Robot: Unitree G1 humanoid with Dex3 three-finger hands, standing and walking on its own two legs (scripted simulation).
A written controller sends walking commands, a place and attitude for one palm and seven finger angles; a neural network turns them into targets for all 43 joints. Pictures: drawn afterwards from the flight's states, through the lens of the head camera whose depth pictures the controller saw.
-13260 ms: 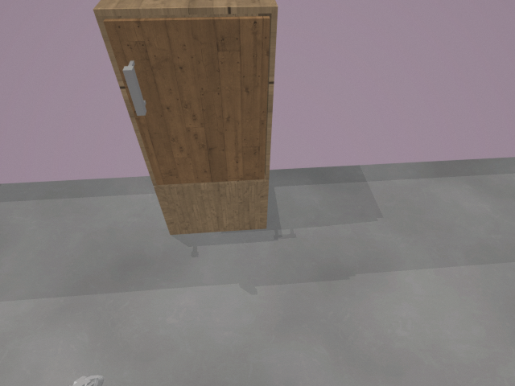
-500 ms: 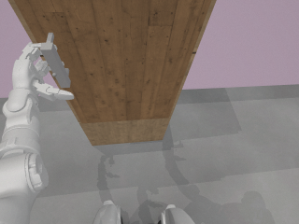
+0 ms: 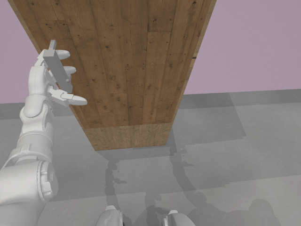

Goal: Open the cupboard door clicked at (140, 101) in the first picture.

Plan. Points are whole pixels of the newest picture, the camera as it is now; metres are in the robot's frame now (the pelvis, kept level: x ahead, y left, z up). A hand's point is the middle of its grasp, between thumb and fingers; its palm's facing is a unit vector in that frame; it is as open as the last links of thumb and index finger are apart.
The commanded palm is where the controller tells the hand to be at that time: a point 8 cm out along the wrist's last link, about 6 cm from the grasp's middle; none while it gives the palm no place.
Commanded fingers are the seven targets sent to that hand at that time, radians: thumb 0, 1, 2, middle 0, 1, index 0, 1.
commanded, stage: slide the fingers in behind the handle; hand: left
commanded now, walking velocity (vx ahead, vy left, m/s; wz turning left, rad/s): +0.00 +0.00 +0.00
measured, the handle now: (60, 68) +0.52 +0.22 +0.08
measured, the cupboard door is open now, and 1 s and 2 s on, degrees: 0 1 29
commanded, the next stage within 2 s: close the thumb around the handle in 0.38 s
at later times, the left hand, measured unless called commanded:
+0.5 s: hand (68, 81) +0.47 +0.20 +0.09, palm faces +0.06 -1.00 -0.01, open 14.1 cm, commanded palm +0.45 +0.24 +0.08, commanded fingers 0.00 -0.39 0.35 -0.31 -1.21 -0.31 -1.21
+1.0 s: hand (68, 80) +0.48 +0.20 +0.08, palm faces +0.05 -1.00 +0.00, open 7.2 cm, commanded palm +0.46 +0.24 +0.08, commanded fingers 0.00 0.90 0.90 -0.40 -1.35 -0.40 -1.35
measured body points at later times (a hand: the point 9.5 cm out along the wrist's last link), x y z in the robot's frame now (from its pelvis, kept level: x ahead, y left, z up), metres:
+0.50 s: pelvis +0.00 +0.00 +0.00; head +0.09 +0.02 +0.44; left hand +0.46 +0.25 +0.09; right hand +0.03 -0.26 -0.12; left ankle +0.04 +0.12 -0.68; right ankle -0.02 -0.12 -0.68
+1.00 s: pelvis +0.00 +0.00 +0.00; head +0.10 +0.02 +0.44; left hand +0.47 +0.25 +0.08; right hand +0.03 -0.26 -0.12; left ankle +0.04 +0.12 -0.68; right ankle -0.02 -0.12 -0.68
